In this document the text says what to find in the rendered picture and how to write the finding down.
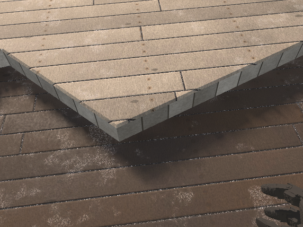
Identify right robot hand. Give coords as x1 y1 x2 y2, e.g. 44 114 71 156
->
256 183 303 227

